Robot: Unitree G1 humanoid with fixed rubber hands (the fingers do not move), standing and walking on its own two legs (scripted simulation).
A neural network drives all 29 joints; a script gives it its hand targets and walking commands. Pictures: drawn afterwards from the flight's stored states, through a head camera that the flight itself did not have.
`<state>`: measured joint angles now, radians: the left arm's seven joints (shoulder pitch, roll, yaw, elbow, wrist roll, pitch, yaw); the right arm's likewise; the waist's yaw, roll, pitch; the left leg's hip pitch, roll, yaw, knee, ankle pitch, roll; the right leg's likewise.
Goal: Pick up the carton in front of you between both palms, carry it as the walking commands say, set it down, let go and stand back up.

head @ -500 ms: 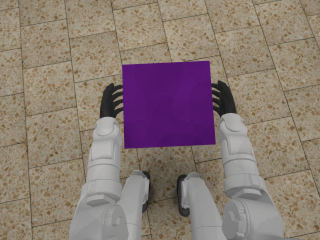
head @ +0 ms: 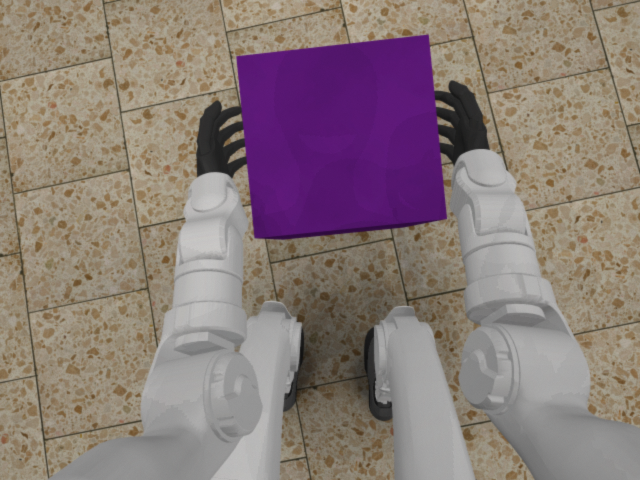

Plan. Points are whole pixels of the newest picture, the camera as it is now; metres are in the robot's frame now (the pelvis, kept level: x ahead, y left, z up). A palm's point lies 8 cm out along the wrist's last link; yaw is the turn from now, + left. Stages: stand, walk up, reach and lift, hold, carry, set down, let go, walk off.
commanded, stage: set down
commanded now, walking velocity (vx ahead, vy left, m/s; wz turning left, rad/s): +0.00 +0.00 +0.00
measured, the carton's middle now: (338, 161) +0.49 +0.00 -0.18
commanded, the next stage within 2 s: none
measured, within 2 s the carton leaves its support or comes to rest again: rests again in 1.08 s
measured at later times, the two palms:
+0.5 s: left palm (249, 176) +0.48 +0.14 -0.24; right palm (435, 147) +0.53 -0.15 -0.24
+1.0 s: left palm (259, 171) +0.52 +0.15 -0.33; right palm (420, 147) +0.57 -0.15 -0.35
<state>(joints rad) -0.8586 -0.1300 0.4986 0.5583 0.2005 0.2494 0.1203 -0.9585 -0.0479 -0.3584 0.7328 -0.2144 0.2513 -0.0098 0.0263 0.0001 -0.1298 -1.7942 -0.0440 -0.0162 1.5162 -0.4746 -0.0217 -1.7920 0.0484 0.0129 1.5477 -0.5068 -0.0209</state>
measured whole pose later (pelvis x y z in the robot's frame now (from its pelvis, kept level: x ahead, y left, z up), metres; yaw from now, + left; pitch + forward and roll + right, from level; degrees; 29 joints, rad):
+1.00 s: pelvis -0.02 +0.00 -0.18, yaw +2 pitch +39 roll +5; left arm -1.41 0.07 0.46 0.81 -0.02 0.25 0.21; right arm -1.61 -0.39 -0.04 1.08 -0.01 0.28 -0.05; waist 0.07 0.04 0.34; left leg -2.21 -0.08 0.01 2.13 -0.62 -0.07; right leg -2.24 0.07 0.03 2.20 -0.64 -0.03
